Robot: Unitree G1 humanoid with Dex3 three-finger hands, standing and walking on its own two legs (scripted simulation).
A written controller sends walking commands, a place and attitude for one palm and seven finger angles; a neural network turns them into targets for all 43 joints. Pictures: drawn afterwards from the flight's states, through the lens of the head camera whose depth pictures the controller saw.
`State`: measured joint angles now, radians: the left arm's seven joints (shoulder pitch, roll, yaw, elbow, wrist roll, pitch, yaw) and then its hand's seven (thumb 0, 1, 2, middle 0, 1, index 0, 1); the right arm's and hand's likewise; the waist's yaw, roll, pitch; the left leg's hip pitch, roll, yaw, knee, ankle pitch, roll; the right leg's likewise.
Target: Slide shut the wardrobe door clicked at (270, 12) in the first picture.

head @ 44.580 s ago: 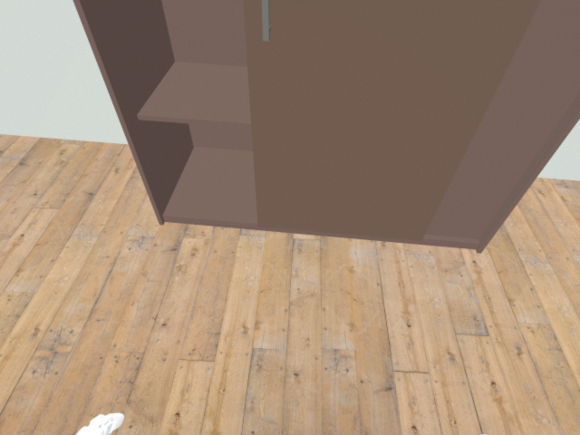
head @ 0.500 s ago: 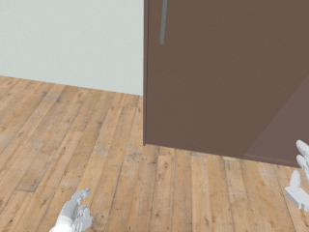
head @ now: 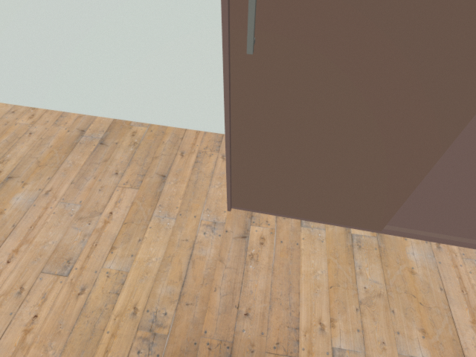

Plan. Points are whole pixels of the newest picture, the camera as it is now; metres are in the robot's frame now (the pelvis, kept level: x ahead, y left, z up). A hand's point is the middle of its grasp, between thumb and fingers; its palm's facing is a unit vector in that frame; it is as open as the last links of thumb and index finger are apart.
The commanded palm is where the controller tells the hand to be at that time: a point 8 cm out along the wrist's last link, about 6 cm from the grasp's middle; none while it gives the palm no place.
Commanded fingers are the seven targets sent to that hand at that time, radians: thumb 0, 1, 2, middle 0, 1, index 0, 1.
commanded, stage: let the arm hang, fingers relaxed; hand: right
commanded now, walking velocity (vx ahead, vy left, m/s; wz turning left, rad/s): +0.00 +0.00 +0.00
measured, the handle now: out of the picture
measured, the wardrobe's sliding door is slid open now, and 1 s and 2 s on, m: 0.00 0.00 0.00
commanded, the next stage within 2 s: look to check the result in 0.54 s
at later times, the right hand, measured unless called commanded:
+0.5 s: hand out of the picture +0.07 -0.19 -0.17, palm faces -0.02 +0.98 -0.22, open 7.4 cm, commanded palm none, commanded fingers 0.00 -0.90 -0.90 0.20 0.30 0.20 0.30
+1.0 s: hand out of the picture +0.11 -0.21 -0.15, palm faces -0.02 +0.95 -0.32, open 7.4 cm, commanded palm none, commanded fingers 0.00 -0.90 -0.90 0.20 0.30 0.20 0.30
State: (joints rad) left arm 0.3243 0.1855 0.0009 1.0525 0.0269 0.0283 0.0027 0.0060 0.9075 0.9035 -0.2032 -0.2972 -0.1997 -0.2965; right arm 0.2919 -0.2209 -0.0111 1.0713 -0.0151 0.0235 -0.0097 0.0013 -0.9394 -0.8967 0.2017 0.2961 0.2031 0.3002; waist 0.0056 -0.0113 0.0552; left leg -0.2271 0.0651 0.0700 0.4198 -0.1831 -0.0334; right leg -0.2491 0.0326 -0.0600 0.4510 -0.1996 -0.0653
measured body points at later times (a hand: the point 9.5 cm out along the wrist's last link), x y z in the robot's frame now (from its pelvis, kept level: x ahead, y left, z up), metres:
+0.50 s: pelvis +0.02 +0.01 +0.00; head +0.03 +0.01 +0.45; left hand +0.07 +0.26 -0.15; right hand +0.07 -0.24 -0.15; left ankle +0.02 +0.15 -0.74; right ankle +0.03 -0.07 -0.74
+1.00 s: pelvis +0.04 +0.02 +0.01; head +0.06 +0.03 +0.46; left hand +0.10 +0.30 -0.14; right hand +0.11 -0.26 -0.13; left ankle +0.02 +0.15 -0.74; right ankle +0.03 -0.07 -0.74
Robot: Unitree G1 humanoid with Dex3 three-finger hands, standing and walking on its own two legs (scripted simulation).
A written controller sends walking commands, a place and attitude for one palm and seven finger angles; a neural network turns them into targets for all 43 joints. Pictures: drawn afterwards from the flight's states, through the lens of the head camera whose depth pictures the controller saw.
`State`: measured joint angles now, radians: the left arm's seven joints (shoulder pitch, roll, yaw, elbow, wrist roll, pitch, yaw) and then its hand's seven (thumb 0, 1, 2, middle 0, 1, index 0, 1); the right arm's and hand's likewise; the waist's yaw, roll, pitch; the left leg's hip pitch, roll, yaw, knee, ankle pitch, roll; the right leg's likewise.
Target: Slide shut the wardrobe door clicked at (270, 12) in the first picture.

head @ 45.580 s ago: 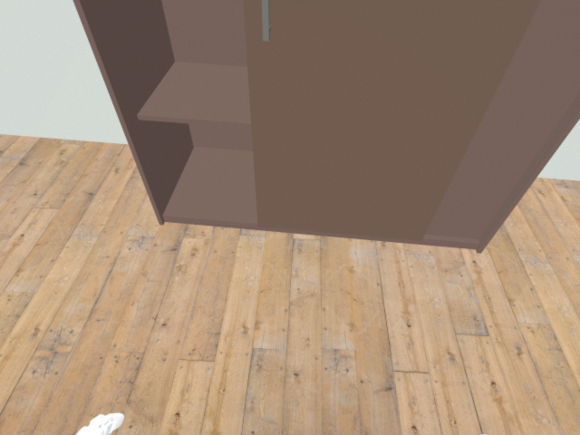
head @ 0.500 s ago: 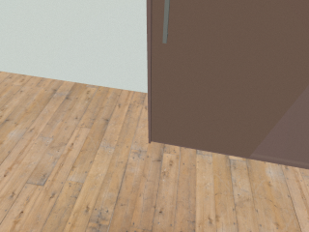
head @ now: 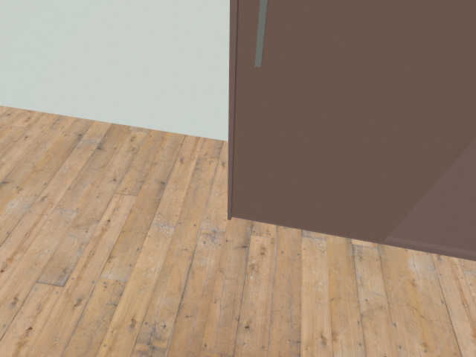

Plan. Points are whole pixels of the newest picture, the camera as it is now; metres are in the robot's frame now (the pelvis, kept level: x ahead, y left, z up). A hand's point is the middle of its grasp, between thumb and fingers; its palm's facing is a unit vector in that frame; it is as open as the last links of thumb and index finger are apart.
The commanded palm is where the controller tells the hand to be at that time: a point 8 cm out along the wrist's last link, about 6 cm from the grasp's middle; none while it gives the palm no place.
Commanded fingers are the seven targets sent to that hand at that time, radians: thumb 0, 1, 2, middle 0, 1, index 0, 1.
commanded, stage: look to check the result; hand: right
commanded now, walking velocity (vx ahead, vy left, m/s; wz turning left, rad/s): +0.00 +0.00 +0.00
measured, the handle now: (264, 4) +0.79 +0.00 +0.23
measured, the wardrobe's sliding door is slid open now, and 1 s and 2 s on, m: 0.00 0.00 0.00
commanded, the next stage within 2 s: stand and wait in 0.14 s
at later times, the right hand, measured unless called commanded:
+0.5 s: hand out of the picture +0.09 -0.22 -0.16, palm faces -0.02 +0.95 -0.31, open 7.4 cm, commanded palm none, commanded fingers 0.00 -0.90 -0.90 0.20 0.30 0.20 0.30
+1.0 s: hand out of the picture +0.08 -0.22 -0.16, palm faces -0.02 +0.95 -0.32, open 7.4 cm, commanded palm none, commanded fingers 0.00 -0.90 -0.90 0.20 0.30 0.20 0.30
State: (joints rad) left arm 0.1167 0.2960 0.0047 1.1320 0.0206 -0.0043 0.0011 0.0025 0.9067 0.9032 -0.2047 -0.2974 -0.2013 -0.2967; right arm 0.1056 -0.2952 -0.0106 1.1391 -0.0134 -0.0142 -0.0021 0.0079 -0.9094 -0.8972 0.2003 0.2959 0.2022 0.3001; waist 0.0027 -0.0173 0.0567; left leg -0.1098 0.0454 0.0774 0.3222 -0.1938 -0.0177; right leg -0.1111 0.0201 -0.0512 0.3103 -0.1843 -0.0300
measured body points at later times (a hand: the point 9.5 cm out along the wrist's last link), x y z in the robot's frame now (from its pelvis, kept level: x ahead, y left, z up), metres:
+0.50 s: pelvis +0.00 +0.01 +0.00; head +0.02 +0.02 +0.45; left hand +0.08 +0.30 -0.14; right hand +0.09 -0.27 -0.13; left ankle -0.01 +0.13 -0.75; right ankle -0.01 -0.10 -0.75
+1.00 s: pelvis +0.00 +0.02 +0.00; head +0.02 +0.03 +0.45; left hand +0.07 +0.31 -0.14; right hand +0.08 -0.27 -0.13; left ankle -0.01 +0.13 -0.75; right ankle -0.01 -0.10 -0.75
